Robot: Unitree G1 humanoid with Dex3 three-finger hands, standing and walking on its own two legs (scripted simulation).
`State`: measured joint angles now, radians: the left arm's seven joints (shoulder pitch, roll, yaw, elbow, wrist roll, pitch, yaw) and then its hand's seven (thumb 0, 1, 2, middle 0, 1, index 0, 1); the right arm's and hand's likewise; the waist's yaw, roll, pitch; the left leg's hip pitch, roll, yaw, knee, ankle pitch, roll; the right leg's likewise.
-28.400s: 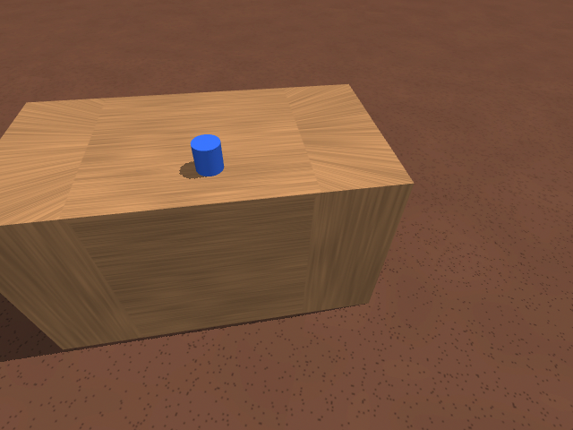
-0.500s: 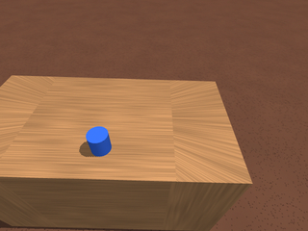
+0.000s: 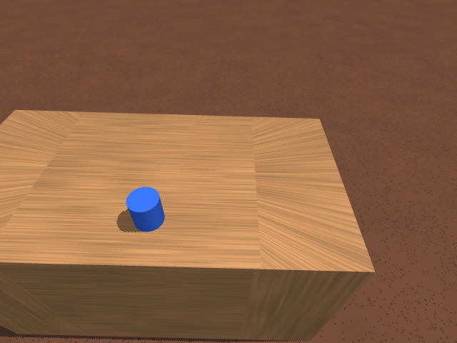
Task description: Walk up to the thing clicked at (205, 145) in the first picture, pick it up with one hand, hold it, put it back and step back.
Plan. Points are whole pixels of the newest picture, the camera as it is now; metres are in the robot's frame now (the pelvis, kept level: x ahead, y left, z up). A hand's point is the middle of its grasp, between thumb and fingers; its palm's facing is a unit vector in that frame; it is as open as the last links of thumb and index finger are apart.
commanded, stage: stand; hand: left
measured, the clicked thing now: (146, 209) +0.48 +0.21 -0.09
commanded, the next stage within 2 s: step back in 0.16 s
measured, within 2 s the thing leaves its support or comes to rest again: neither
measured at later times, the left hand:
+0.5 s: hand out of the picture +0.09 +0.31 -0.19, palm faces -0.03 -0.93 -0.37, open 7.4 cm
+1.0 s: hand out of the picture -0.01 +0.29 -0.16, palm faces -0.09 -0.91 -0.40, open 7.4 cm
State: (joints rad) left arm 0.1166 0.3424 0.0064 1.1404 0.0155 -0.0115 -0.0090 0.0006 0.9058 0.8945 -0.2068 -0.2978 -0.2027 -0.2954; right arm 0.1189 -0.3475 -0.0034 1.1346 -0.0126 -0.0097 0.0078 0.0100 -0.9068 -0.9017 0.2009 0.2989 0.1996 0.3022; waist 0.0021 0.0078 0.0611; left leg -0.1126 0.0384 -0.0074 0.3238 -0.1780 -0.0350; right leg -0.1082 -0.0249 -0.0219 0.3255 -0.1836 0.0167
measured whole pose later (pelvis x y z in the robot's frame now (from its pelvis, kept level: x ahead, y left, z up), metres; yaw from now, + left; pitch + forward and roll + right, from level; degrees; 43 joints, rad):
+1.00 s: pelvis -0.12 +0.03 -0.02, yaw -4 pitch -2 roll +1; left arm 0.15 0.36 0.06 0.87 0.04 0.03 -0.01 0.00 0.91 0.89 -0.21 -0.30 -0.20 -0.30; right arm 0.10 -0.36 -0.05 0.89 0.00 0.05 -0.01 0.01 -0.91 -0.90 0.20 0.30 0.20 0.30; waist 0.01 0.02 0.18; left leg -0.41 -0.05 -0.04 0.93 -0.52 0.02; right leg -0.28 0.05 0.05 0.65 -0.33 -0.05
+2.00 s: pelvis -0.41 +0.03 -0.03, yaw +1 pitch -1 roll +0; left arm 0.12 0.37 0.07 0.77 0.04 0.05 0.01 0.00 0.90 0.89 -0.21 -0.30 -0.21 -0.30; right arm 0.21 -0.40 -0.05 0.88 -0.01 0.03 -0.02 0.01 -0.91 -0.90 0.20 0.30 0.20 0.30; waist 0.00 0.02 0.17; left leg -0.29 -0.04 -0.06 0.73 -0.44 -0.01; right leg -0.40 -0.03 -0.01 0.67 -0.26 0.00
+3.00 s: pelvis -0.66 -0.01 -0.02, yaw +1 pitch -3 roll -2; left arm 0.25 0.37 0.06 1.01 0.04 -0.01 -0.02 0.00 0.91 0.89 -0.21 -0.30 -0.20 -0.30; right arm 0.19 -0.36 -0.05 0.96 -0.04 0.02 0.02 0.01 -0.90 -0.90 0.20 0.30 0.20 0.30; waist 0.02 0.04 0.06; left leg -0.25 0.03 -0.06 0.67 -0.40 0.01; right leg -0.23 0.02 -0.04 0.55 -0.27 -0.01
